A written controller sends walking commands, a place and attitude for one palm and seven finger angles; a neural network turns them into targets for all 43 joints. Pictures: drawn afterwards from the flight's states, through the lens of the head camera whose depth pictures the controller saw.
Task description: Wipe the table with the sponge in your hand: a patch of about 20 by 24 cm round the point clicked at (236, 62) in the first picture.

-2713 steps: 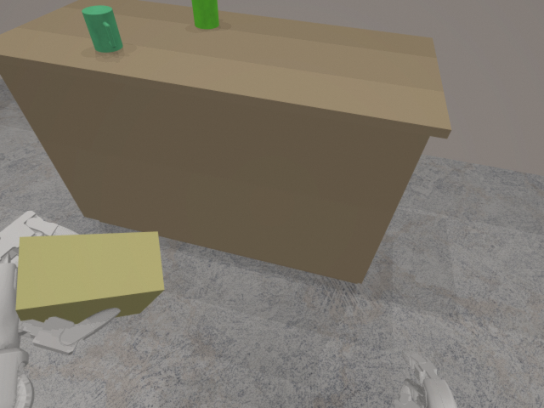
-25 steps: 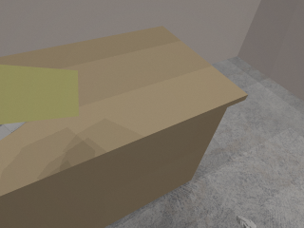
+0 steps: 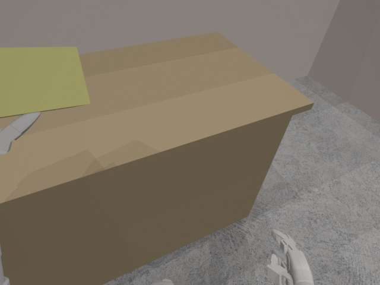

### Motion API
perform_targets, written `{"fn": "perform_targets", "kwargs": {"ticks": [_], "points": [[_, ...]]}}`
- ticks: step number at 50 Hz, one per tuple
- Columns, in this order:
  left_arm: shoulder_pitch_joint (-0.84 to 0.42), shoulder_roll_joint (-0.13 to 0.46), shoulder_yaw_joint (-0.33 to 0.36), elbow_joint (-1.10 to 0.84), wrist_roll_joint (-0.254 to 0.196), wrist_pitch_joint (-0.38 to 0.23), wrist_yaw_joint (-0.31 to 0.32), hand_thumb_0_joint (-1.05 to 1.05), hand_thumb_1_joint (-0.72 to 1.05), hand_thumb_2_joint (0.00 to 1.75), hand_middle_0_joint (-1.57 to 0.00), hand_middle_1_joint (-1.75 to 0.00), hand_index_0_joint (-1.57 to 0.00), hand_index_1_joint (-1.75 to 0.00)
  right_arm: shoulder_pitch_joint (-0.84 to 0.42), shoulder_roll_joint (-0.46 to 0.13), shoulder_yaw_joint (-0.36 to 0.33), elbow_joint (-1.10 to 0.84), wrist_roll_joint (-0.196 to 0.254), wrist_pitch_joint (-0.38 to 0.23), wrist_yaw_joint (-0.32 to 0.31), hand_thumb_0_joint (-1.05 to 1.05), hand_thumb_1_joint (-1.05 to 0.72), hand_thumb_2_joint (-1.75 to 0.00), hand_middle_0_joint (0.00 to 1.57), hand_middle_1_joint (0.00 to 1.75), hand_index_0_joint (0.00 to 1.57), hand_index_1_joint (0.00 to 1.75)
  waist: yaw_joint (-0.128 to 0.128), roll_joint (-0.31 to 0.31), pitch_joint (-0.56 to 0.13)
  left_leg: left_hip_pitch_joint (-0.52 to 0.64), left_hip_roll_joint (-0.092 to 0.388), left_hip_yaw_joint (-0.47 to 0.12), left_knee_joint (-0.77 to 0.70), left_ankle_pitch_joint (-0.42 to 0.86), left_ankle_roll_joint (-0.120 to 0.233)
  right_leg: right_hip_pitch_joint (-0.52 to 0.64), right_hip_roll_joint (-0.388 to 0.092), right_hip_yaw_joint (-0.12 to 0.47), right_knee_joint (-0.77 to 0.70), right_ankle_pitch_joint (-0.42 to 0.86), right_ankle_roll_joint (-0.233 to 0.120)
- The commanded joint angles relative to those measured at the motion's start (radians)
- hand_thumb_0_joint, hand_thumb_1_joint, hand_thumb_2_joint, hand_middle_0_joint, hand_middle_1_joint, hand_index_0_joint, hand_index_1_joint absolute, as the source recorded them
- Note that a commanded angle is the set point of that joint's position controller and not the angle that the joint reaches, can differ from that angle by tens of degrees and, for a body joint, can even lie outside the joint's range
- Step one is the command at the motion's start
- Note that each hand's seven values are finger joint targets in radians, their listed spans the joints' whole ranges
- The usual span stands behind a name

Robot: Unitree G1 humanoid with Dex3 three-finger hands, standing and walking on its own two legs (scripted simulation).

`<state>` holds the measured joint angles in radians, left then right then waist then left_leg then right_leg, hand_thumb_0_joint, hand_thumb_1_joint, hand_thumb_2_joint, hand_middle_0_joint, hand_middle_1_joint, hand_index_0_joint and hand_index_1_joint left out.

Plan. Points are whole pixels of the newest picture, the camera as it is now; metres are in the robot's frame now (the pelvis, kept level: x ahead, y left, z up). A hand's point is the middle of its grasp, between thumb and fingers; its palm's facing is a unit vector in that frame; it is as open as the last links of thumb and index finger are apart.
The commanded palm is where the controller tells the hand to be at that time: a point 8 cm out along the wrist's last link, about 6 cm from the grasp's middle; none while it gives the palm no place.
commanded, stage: step back with the hand held close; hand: left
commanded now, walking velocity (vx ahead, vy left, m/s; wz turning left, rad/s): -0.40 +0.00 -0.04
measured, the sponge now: (38, 86) +0.27 +0.24 +0.31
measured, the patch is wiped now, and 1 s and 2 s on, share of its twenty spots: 1.00 1.00 1.00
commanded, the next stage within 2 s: stop stepping back and stand still in 0.24 s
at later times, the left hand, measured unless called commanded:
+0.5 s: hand out of the picture +0.10 +0.24 +0.33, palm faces +0.54 -0.81 -0.25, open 10.2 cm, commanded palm +0.03 +0.27 +0.31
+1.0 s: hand out of the picture -0.01 +0.20 +0.30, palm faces +0.52 -0.81 -0.26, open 10.2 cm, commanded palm -0.08 +0.24 +0.31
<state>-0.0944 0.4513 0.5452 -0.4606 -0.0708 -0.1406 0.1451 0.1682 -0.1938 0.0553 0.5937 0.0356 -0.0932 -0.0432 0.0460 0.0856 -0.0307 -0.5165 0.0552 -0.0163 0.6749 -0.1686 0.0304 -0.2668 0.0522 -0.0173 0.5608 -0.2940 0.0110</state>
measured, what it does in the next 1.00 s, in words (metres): walks backwards: left foot, then right foot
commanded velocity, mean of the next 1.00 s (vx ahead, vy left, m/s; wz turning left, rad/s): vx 0.07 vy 0.03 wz -0.01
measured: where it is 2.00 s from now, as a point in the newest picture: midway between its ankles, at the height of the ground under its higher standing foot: outside the picture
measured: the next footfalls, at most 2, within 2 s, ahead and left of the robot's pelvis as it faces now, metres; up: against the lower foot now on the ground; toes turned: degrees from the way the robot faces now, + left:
left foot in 0.18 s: +0.00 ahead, +0.11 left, +0.00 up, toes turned +1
right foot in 0.54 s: -0.16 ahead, -0.12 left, +0.00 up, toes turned -5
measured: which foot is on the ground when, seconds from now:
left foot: down 0.00-0.00, up 0.02-0.16, down 0.18-0.54, up 0.56-0.76, down 0.78-1.00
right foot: down 0.00-0.20, up 0.22-0.52, down 0.54-1.00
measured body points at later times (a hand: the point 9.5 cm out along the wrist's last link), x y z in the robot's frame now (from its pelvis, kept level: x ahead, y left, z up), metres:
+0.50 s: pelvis -0.14 +0.00 +0.01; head -0.14 +0.02 +0.46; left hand +0.07 +0.28 +0.34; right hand -0.01 -0.23 -0.07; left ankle -0.04 +0.11 -0.72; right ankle -0.15 -0.14 -0.69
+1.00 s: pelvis -0.24 -0.04 -0.01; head -0.29 -0.05 +0.44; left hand -0.05 +0.24 +0.31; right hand -0.11 -0.26 -0.10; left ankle -0.23 +0.12 -0.72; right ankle -0.20 -0.12 -0.72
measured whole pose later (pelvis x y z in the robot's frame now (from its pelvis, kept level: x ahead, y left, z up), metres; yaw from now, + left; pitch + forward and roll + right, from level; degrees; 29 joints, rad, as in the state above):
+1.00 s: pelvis -0.24 -0.04 -0.01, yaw -2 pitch -1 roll +2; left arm 0.10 0.46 0.50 -0.50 -0.08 -0.08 0.12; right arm 0.31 -0.19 0.06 0.62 0.05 -0.09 -0.04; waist -0.02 0.01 -0.11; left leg -0.34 0.05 0.02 0.75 -0.42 0.00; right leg -0.40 0.01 -0.05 0.74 -0.34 -0.02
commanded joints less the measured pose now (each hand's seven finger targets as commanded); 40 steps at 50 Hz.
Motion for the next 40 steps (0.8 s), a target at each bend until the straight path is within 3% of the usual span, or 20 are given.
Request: {"fn": "perform_targets", "kwargs": {"ticks": [1,3,7,8,10,12,13,17,21,23,25,26,27,28,30,33,37,38,39,40], "points": [[0.032,0.148,-0.104,-0.307,-0.016,-0.052,-0.047,0.00,0.10,1.30,-1.20,-1.60,-1.20,-1.60,-0.081,-0.129,-0.084,-0.177,0.038,0.000,-0.001,0.00,-0.90,-0.90,0.20,0.30,0.20,0.30,-0.065,-0.363,-0.085,0.192,-0.035,-0.014,0.365,-0.248,-0.053,-0.216,-0.351,0.206,-0.258,0.323,-0.157],[0.202,0.232,0.015,-0.458,-0.025,-0.066,-0.050,0.00,0.10,1.30,-1.20,-1.60,-1.20,-1.60,-0.155,-0.108,-0.075,-0.216,0.043,0.028,0.011,0.00,-0.90,-0.90,0.20,0.30,0.20,0.30,-0.033,-0.357,-0.104,0.057,-0.031,-0.038,0.595,-0.333,-0.054,-0.157,-0.394,0.204,-0.208,0.524,-0.211],[0.290,0.355,0.198,-0.709,-0.036,-0.092,-0.015,0.00,0.10,1.30,-1.20,-1.60,-1.20,-1.60,-0.152,-0.083,-0.047,-0.229,0.019,0.067,-0.003,0.00,-0.90,-0.90,0.20,0.30,0.20,0.30,-0.065,-0.038,-0.139,0.093,0.007,-0.002,-0.090,-0.163,-0.062,-0.035,-0.294,0.068,0.090,0.711,-0.096],[0.305,0.340,0.208,-0.711,-0.049,-0.096,0.002,0.00,0.10,1.30,-1.20,-1.60,-1.20,-1.60,-0.123,-0.102,-0.064,-0.216,0.010,0.058,-0.011,0.00,-0.90,-0.90,0.20,0.30,0.20,0.30,-0.075,0.032,-0.175,0.190,0.031,-0.004,-0.299,0.069,-0.063,-0.043,-0.229,0.068,0.195,0.582,-0.066],[0.257,0.333,0.222,-0.727,-0.044,-0.128,0.030,0.00,0.10,1.30,-1.20,-1.60,-1.20,-1.60,-0.052,-0.130,-0.117,-0.178,-0.010,0.005,-0.003,0.00,-0.90,-0.90,0.20,0.30,0.20,0.30,-0.065,0.335,-0.240,0.464,0.350,-0.260,-0.264,0.754,0.061,-0.368,-0.045,0.063,0.467,-0.263,-0.002],[0.215,0.329,0.201,-0.609,-0.035,-0.141,0.036,0.00,0.10,1.30,-1.20,-1.60,-1.20,-1.60,0.008,-0.113,-0.112,-0.121,-0.015,-0.054,0.004,0.00,-0.90,-0.90,0.20,0.30,0.20,0.30,-0.084,0.311,-0.315,0.556,0.364,-0.254,-0.175,0.844,0.104,-0.485,-0.049,0.125,0.627,-0.351,0.005],[0.175,0.349,0.219,-0.581,-0.028,-0.129,0.044,0.00,0.10,1.30,-1.20,-1.60,-1.20,-1.60,0.033,-0.125,-0.121,-0.103,-0.007,-0.067,0.005,0.00,-0.90,-0.90,0.20,0.30,0.20,0.30,-0.098,0.238,-0.335,0.603,0.309,-0.208,-0.150,0.890,0.077,-0.452,-0.034,0.121,0.611,-0.335,0.009],[0.050,0.289,0.158,-0.377,0.002,-0.081,0.034,0.00,0.10,1.30,-1.20,-1.60,-1.20,-1.60,0.019,-0.152,-0.150,-0.067,0.018,-0.079,0.009,0.00,-0.90,-0.90,0.20,0.30,0.20,0.30,-0.099,0.122,-0.277,0.517,0.249,-0.137,-0.188,0.602,0.070,-0.347,0.002,0.048,0.524,-0.167,0.032],[0.103,0.251,0.096,-0.290,-0.022,-0.020,0.004,0.00,0.10,1.30,-1.20,-1.60,-1.20,-1.60,-0.049,-0.157,-0.098,-0.149,0.031,-0.068,0.012,0.00,-0.90,-0.90,0.20,0.30,0.20,0.30,-0.083,0.182,-0.098,0.129,0.195,-0.146,-0.347,-0.375,0.049,-0.132,-0.025,-0.025,0.285,-0.123,0.012],[0.134,0.228,0.061,-0.280,-0.026,0.007,-0.002,0.00,0.10,1.30,-1.20,-1.60,-1.20,-1.60,-0.076,-0.156,-0.078,-0.167,0.023,-0.043,0.002,0.00,-0.90,-0.90,0.20,0.30,0.20,0.30,-0.070,0.217,-0.077,0.008,0.154,-0.133,-0.363,-0.536,0.031,0.016,-0.005,-0.073,0.135,-0.115,-0.005],[0.154,0.224,0.045,-0.308,-0.017,0.018,-0.009,0.00,0.10,1.30,-1.20,-1.60,-1.20,-1.60,-0.084,-0.158,-0.074,-0.181,0.014,-0.020,-0.003,0.00,-0.90,-0.90,0.20,0.30,0.20,0.30,-0.047,0.108,-0.087,-0.084,0.078,-0.035,-0.205,-0.578,-0.007,0.181,-0.003,-0.107,-0.065,-0.030,-0.032],[0.164,0.245,0.044,-0.330,-0.008,0.013,-0.017,0.00,0.10,1.30,-1.20,-1.60,-1.20,-1.60,-0.073,-0.142,-0.076,-0.183,0.011,-0.006,-0.002,0.00,-0.90,-0.90,0.20,0.30,0.20,0.30,-0.047,-0.085,-0.083,-0.074,-0.011,0.043,0.054,-0.527,-0.025,0.144,-0.080,-0.034,-0.212,0.026,-0.070],[0.194,0.305,0.070,-0.364,-0.003,0.003,-0.019,0.00,0.10,1.30,-1.20,-1.60,-1.20,-1.60,-0.069,-0.134,-0.075,-0.180,0.011,0.006,0.003,0.00,-0.90,-0.90,0.20,0.30,0.20,0.30,-0.057,-0.293,-0.091,-0.046,-0.075,0.062,0.488,-0.381,-0.041,0.013,-0.268,0.173,-0.316,0.126,-0.148],[0.133,0.306,0.059,-0.435,-0.014,-0.020,-0.020,0.00,0.10,1.30,-1.20,-1.60,-1.20,-1.60,-0.092,-0.132,-0.064,-0.180,0.022,0.004,0.002,0.00,-0.90,-0.90,0.20,0.30,0.20,0.30,-0.073,-0.317,-0.060,-0.119,-0.065,0.006,0.727,-0.308,-0.044,-0.058,-0.380,0.263,-0.363,0.229,-0.174],[0.157,0.286,0.082,-0.415,-0.028,-0.030,-0.035,0.00,0.10,1.30,-1.20,-1.60,-1.20,-1.60,-0.091,-0.142,-0.088,-0.144,0.036,0.013,0.014,0.00,-0.90,-0.90,0.20,0.30,0.20,0.30,-0.080,-0.391,-0.051,-0.084,-0.017,-0.086,0.810,-0.176,-0.045,-0.184,-0.364,0.252,-0.344,0.031,-0.172],[0.168,0.297,0.125,-0.419,-0.025,-0.032,-0.031,0.00,0.10,1.30,-1.20,-1.60,-1.20,-1.60,-0.100,-0.120,-0.081,-0.147,0.024,0.063,0.010,0.00,-0.90,-0.90,0.20,0.30,0.20,0.30,-0.103,-0.126,-0.027,0.151,0.077,-0.081,0.510,-0.164,-0.007,-0.435,-0.327,0.080,-0.251,-0.072,-0.130],[0.085,0.262,0.076,-0.258,-0.028,-0.009,0.000,0.00,0.10,1.30,-1.20,-1.60,-1.20,-1.60,-0.048,-0.131,-0.072,-0.131,0.030,0.024,-0.028,0.00,-0.90,-0.90,0.20,0.30,0.20,0.30,-0.080,0.042,-0.093,0.312,0.011,0.046,-0.160,-0.267,0.025,-0.294,-0.189,0.046,0.013,-0.162,-0.099],[0.027,0.286,0.084,-0.268,-0.022,-0.013,0.006,0.00,0.10,1.30,-1.20,-1.60,-1.20,-1.60,-0.026,-0.166,-0.077,-0.133,0.017,0.014,-0.033,0.00,-0.90,-0.90,0.20,0.30,0.20,0.30,-0.076,0.216,-0.120,0.339,0.055,-0.042,-0.299,-0.364,0.055,-0.298,-0.100,0.010,0.213,-0.215,-0.081],[-0.033,0.282,0.072,-0.287,-0.017,-0.016,0.010,0.00,0.10,1.30,-1.20,-1.60,-1.20,-1.60,-0.032,-0.171,-0.082,-0.146,0.014,-0.003,-0.032,0.00,-0.90,-0.90,0.20,0.30,0.20,0.30,-0.077,0.374,-0.115,0.366,0.196,-0.274,-0.383,-0.412,0.130,-0.428,0.008,-0.057,0.469,-0.269,-0.029],[-0.105,0.302,0.076,-0.285,-0.002,-0.021,0.005,0.00,0.10,1.30,-1.20,-1.60,-1.20,-1.60,-0.032,-0.164,-0.084,-0.140,0.026,-0.028,-0.024,0.00,-0.90,-0.90,0.20,0.30,0.20,0.30,-0.081,0.320,-0.093,0.279,0.285,-0.382,-0.413,-0.403,0.193,-0.478,-0.019,0.023,0.640,-0.229,-0.020]]}}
